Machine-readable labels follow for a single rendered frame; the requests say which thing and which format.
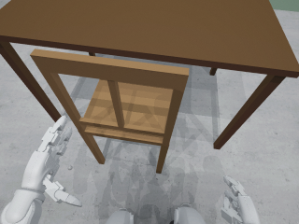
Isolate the table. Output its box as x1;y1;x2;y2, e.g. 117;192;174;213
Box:
0;0;299;150

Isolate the chair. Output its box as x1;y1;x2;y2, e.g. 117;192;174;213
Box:
30;49;190;174

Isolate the robot right shin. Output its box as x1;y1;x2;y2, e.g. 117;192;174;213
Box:
181;203;191;208

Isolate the left robot forearm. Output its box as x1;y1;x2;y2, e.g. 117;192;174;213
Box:
0;188;46;224

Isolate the robot right thigh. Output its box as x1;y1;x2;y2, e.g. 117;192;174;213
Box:
174;206;206;224

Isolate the robot left hand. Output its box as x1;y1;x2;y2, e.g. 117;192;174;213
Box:
21;115;82;207

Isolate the robot right hand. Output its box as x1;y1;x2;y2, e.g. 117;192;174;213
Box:
221;175;261;224

